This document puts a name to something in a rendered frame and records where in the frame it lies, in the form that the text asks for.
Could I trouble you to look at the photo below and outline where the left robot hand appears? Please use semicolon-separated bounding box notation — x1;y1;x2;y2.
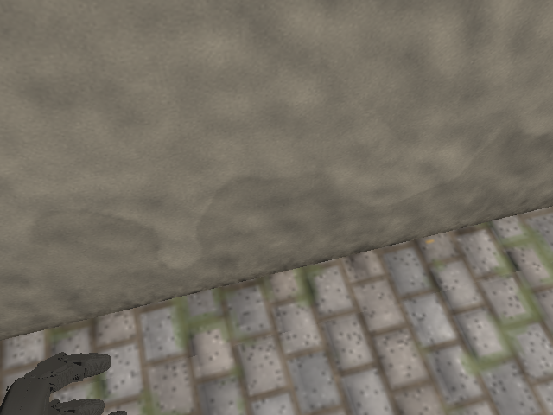
0;352;127;415

